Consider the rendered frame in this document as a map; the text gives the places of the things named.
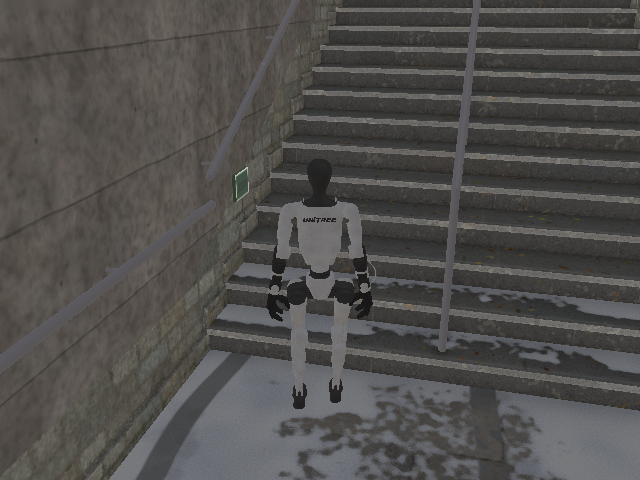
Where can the robot right thigh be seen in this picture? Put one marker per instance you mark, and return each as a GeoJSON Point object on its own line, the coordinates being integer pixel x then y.
{"type": "Point", "coordinates": [343, 295]}

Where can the robot left upper arm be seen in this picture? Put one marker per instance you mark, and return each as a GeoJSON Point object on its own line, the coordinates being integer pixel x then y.
{"type": "Point", "coordinates": [288, 212]}

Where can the robot right upper arm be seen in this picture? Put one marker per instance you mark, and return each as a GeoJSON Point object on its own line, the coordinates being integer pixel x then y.
{"type": "Point", "coordinates": [351, 212]}

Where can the left robot hand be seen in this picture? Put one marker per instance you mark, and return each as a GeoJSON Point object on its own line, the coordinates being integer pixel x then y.
{"type": "Point", "coordinates": [273, 308]}

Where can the right robot forearm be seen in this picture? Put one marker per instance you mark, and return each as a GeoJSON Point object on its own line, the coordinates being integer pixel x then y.
{"type": "Point", "coordinates": [361, 271]}

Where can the right robot hand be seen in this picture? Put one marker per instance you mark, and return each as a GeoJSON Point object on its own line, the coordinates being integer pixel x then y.
{"type": "Point", "coordinates": [366, 303]}

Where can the robot right foot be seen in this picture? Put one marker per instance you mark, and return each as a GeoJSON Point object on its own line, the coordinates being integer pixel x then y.
{"type": "Point", "coordinates": [335, 395]}

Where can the left robot forearm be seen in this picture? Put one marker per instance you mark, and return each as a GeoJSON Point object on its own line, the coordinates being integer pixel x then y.
{"type": "Point", "coordinates": [277, 274]}

